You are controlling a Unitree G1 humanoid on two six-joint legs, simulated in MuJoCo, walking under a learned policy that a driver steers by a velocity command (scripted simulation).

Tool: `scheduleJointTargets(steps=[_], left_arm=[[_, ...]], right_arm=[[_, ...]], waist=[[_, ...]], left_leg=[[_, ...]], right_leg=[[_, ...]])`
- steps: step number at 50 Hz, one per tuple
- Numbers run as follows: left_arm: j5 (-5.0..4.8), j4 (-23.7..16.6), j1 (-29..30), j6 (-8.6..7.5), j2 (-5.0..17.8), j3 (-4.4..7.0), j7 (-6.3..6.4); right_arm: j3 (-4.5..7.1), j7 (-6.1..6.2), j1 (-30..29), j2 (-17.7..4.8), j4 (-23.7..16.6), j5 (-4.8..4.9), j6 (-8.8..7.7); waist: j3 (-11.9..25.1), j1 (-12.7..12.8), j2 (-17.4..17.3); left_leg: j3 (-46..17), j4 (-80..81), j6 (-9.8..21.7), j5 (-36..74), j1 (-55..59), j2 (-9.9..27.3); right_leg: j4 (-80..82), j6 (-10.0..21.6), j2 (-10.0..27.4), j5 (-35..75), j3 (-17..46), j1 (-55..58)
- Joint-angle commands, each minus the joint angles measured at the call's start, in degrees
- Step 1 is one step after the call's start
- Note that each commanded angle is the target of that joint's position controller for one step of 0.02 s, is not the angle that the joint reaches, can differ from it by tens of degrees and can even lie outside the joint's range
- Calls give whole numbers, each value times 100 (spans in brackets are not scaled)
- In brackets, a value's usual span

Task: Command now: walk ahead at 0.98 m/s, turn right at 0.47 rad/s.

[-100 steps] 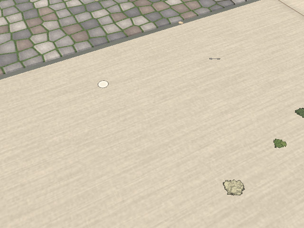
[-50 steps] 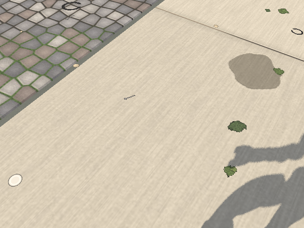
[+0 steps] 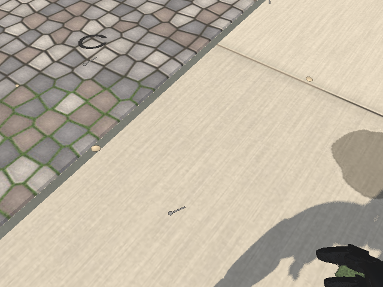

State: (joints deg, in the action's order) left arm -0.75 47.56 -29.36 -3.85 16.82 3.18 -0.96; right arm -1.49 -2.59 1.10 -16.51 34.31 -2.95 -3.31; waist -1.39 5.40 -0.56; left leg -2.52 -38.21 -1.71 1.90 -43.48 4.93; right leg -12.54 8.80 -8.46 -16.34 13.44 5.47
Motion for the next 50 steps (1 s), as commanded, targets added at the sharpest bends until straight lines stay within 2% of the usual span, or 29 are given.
scheduleJointTargets(steps=[1,3,5,6,7,8,10,12,14,17,19,22,24,25,26,27,28,30,34,39,41,43,44,45,46,47,48,49,50], left_arm=[[-53,-164,142,-190,1040,239,60],[81,-36,28,-232,1275,268,103],[350,-20,513,-135,1371,307,170],[418,-109,722,-158,925,192,219],[-16,-378,-97,-220,286,34,65],[187,-322,362,-250,638,-31,104],[351,-631,1584,-306,705,-93,46],[546,-993,2106,-207,461,-198,-11],[596,-1184,2116,-101,347,-286,-48],[430,-1630,2961,-110,300,-446,-183],[272,-1630,3083,-102,256,-465,-229],[281,-1558,3010,-105,563,-332,-102],[337,-1232,1947,-149,836,-148,50],[404,-1077,958,-186,1097,-12,167],[583,-989,-12,-192,1562,145,282],[498,-986,326,-115,1794,217,259],[438,-1059,941,-89,1196,147,242],[420,-942,1239,-117,575,17,182],[207,-391,867,-299,226,-63,103],[203,-221,1176,-395,443,-21,130],[210,-129,897,-387,682,18,162],[219,-146,716,-281,1084,112,243],[245,-199,834,-182,1270,162,281],[266,-321,1095,-92,1374,192,298],[325,-358,1165,-33,1297,193,248],[409,-510,1198,-62,591,28,132],[246,-1230,797,-165,657,-23,139],[271,-1236,1251,-293,876,-56,144],[228,-1092,1207,-319,851,-94,148]], right_arm=[[74,19,-495,-326,-354,68,-98],[230,149,76,-691,-191,78,-133],[484,349,2314,-1161,485,177,-92],[622,464,3562,-1494,737,98,-63],[772,373,3254,-1986,832,71,-53],[748,228,2524,-1417,681,138,-20],[654,164,2259,-845,857,183,-75],[554,230,2445,-605,1202,175,-114],[577,249,2507,-717,1327,240,-184],[678,261,2038,-927,1132,219,-216],[766,167,2012,-1097,1103,279,-249],[845,118,2360,-1238,1175,367,-230],[883,127,2495,-1375,1259,329,-184],[854,116,2366,-1254,1218,321,-220],[644,168,2345,-376,997,369,-269],[548,194,2668,-304,684,487,-208],[573,229,2197,-577,799,336,-86],[578,98,1570,-534,790,201,34],[479,-112,890,-151,350,111,316],[314,-336,-134,-201,-208,129,310],[283,-370,-331,-242,-217,123,300],[348,-315,194,-477,-31,127,289],[431,-261,927,-675,173,122,276],[561,-183,2075,-914,517,114,265],[735,-37,2954,-1173,885,143,265],[889,121,2532,-1610,874,286,356],[981,132,2171,-2229,512,101,429],[945,221,2291,-1825,439,123,434],[837,293,2047,-1400,593,125,360]], waist=[[-160,-89,211],[283,-375,518],[1263,-1596,610],[1836,-2062,-34],[2546,-1156,-2737],[1897,-1178,-1330],[738,-1069,236],[75,-748,200],[-150,-464,-69],[-516,-402,-183],[-381,-518,-277],[-129,-612,-143],[647,-101,144],[1187,416,186],[1948,586,1255],[2264,68,2214],[1247,-27,1238],[294,-129,406],[-125,-451,668],[-501,-698,348],[-510,-681,229],[-43,-1034,520],[368,-1463,604],[876,-1994,645],[1214,-2231,220],[779,-1664,-1147],[1927,-1149,-1501],[1761,-1384,-332],[738,-1021,245]], left_leg=[[684,686,276,842,1798,-548],[754,848,540,25,2453,-814],[742,735,792,-746,4420,-761],[-315,278,1047,-2320,5724,123],[-4452,1587,2165,-2911,7025,1583],[-4933,1988,2288,-3177,6689,1291],[-3555,2113,2067,-2376,5160,904],[-2865,2311,1900,-1733,4004,422],[-2682,2517,1957,-1545,3514,294],[-2037,3171,1789,-1486,1929,-57],[-1865,3457,1558,-955,1303,-143],[-1904,2727,1247,148,2432,-44],[-1544,708,980,1569,2792,-388],[-1343,-861,841,1104,2047,-644],[-859,-2900,785,-2241,874,-1068],[-436,-4038,804,-2876,-11,-1023],[-315,-4293,832,-2273,-461,-526],[-191,-3833,756,-1817,-309,-166],[-57,-3515,693,-1688,-506,124],[701,-1456,841,-222,342,-61],[1267,-713,1034,-69,1156,-478],[1462,-546,1198,-416,1978,-901],[1381,-535,1314,-655,2797,-1057],[1097,-401,1516,-825,4052,-1115],[626,-45,1697,-1116,5506,-1069],[-726,85,1908,-1081,5931,-282],[-3869,1211,3098,-1605,7325,901],[-4297,2126,2890,-2407,6931,1132],[-3768,2395,2585,-2305,5749,1080]], right_leg=[[522,277,1103,4236,376,-1104],[-598,11,1362,6415,243,-183],[-3149,-137,1294,6767,-175,-453],[-5557,-169,950,4718,-506,-1552],[-7727,-648,-385,-581,-643,-3692],[-7747,-438,207,-488,-601,-4646],[-6897,-442,761,-69,-572,-4695],[-6172,-621,966,-326,-651,-4515],[-5389,-780,1170,-672,-688,-4561],[-3332,-1020,1256,447,-1083,-3387],[-2668,-1058,1003,1657,-1370,-1951],[-2018,-994,926,1756,-1294,-1717],[-1801,-873,688,886,-1426,-519],[-1945,-741,1253,236,-969,697],[-1415,-459,3010,-2127,1185,1890],[-193,-47,3777,-3173,3826,1724],[-135,-2,3466,-3338,3181,953],[-208,-157,2904,-1105,1196,-176],[13,-414,2555,1401,-624,-615],[619,-642,2019,2809,-2437,-1184],[385,-739,1936,4872,-2834,-1052],[-691,-831,2097,7158,-2865,-556],[-1744,-819,2213,7700,-2815,-581],[-3177,-746,2321,7677,-2675,-990],[-5159,-766,1996,5295,-2650,-2031],[-7508,-915,885,-718,-2592,-3754],[-8717,-1067,602,-1334,-1409,-5486],[-8274,-980,984,-682,-876,-5774],[-7585,-928,1281,-259,-988,-5581]])
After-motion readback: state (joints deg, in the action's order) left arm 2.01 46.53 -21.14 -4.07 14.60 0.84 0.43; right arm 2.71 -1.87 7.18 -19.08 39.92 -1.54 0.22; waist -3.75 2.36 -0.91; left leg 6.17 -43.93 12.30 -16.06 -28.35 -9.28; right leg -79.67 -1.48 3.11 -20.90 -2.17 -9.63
